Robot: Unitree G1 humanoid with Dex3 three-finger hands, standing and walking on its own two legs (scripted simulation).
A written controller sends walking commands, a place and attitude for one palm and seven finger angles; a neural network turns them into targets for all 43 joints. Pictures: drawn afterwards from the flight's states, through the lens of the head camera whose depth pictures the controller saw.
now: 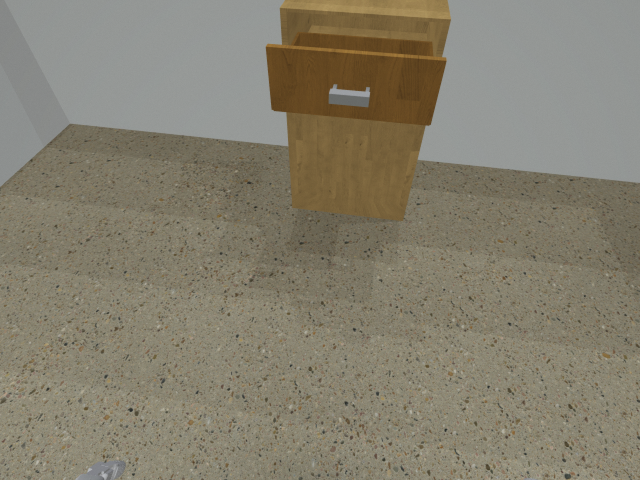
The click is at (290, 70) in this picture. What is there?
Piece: drawer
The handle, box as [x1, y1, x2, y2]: [329, 84, 369, 106]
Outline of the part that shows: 330,89 329,103 359,106 368,105 369,87 366,87 365,92 337,89 336,84 334,84 333,87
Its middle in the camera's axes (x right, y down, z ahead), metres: +0.08 -0.39 +1.03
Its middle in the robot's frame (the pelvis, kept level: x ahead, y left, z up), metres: +1.03 -0.02 -0.03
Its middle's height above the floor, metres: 0.74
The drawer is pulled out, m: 0.27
